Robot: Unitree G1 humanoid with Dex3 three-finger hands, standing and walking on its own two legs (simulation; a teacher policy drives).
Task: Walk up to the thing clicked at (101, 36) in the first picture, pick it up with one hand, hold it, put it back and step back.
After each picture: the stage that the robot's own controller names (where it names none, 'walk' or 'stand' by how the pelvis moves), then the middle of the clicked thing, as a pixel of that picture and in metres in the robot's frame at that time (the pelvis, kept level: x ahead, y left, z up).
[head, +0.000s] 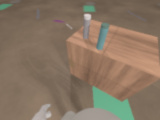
stand; (102, 37) +0.72 -0.07 +0.08
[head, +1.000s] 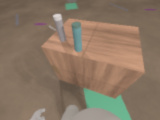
walk; (77, 38) +0.61 +0.16 +0.10
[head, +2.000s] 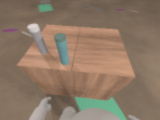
stand; (63, 51) +0.45 +0.22 +0.10
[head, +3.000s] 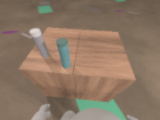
stand; (64, 55) +0.43 +0.21 +0.08
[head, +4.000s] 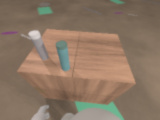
stand; (63, 57) +0.42 +0.21 +0.07
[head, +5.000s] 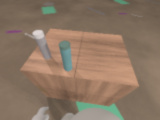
stand; (66, 57) +0.42 +0.19 +0.07
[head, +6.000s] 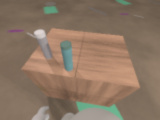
stand; (67, 57) +0.42 +0.19 +0.07
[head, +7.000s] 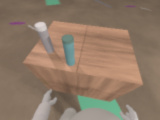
rise first; (69, 52) +0.44 +0.18 +0.08
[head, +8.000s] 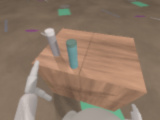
rise first; (72, 55) +0.44 +0.18 +0.08
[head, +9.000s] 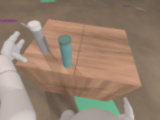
go down; (66, 53) +0.43 +0.17 +0.09
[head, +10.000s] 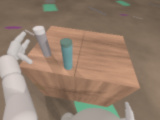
go down; (67, 56) +0.43 +0.17 +0.09
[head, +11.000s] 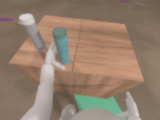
close in; (62, 49) +0.43 +0.18 +0.13
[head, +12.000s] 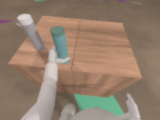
lift; (61, 48) +0.44 +0.18 +0.13
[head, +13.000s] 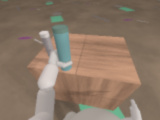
lift; (63, 50) +0.34 +0.17 +0.24
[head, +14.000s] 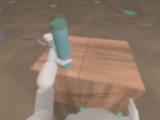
hold; (62, 47) +0.33 +0.17 +0.27
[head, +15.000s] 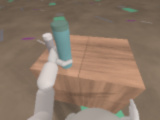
hold; (63, 48) +0.32 +0.16 +0.27
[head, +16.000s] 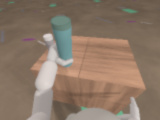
hold; (64, 46) +0.30 +0.15 +0.30
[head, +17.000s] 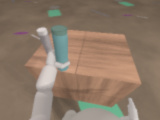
crouch; (61, 51) +0.34 +0.18 +0.22
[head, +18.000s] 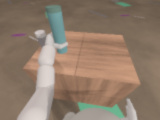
lower; (58, 32) +0.44 +0.20 +0.28
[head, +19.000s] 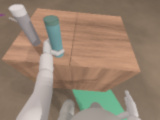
lower; (55, 40) +0.48 +0.20 +0.14
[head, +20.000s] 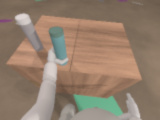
lower; (60, 49) +0.43 +0.19 +0.13
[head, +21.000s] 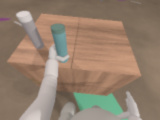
lower; (61, 46) +0.45 +0.18 +0.13
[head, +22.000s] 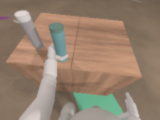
lower; (60, 45) +0.45 +0.19 +0.13
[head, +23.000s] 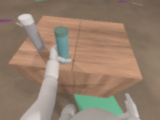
open; (63, 48) +0.44 +0.18 +0.13
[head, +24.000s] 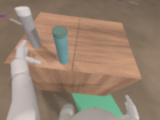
sink last; (62, 48) +0.43 +0.17 +0.13
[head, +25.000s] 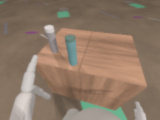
sink last; (71, 52) +0.46 +0.19 +0.11
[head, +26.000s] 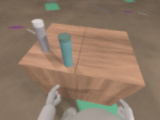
stand; (66, 52) +0.43 +0.18 +0.12
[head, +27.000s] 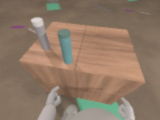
stand; (66, 49) +0.45 +0.19 +0.14
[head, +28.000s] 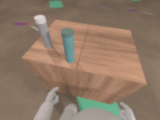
stand; (69, 48) +0.45 +0.19 +0.13
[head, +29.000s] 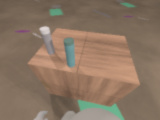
stand; (70, 54) +0.46 +0.18 +0.08
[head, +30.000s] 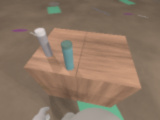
stand; (68, 57) +0.43 +0.18 +0.07
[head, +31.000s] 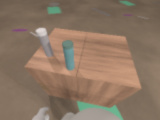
stand; (69, 57) +0.43 +0.18 +0.07
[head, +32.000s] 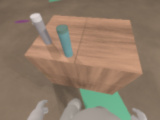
walk; (65, 43) +0.49 +0.21 +0.10
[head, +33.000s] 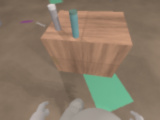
walk; (74, 25) +0.77 +0.23 +0.09
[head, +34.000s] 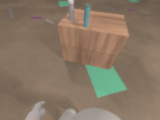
stand; (86, 16) +1.09 +0.15 +0.10
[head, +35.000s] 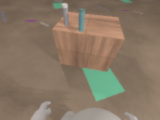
stand; (81, 20) +1.03 +0.17 +0.08
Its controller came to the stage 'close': yes
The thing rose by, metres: 0.22
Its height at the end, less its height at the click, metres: +0.00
